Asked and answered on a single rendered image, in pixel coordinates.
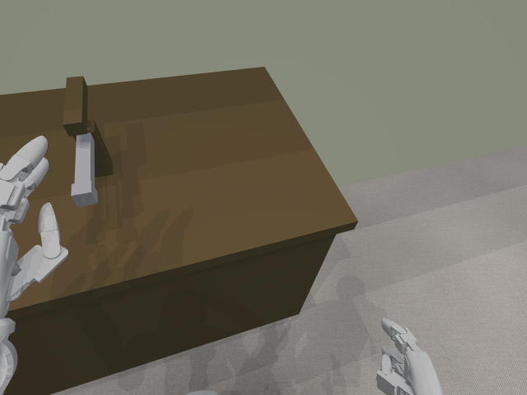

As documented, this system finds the right robot hand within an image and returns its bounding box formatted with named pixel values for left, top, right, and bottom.
left=377, top=318, right=443, bottom=395

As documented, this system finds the counter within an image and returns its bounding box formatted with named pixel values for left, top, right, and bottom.
left=0, top=67, right=358, bottom=395

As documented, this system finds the robot left forearm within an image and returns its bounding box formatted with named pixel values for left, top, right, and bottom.
left=0, top=318, right=17, bottom=395

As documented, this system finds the left robot hand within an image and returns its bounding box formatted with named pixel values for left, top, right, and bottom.
left=0, top=136, right=68, bottom=318

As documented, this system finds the tap lever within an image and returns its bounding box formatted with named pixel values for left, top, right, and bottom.
left=71, top=128, right=97, bottom=207

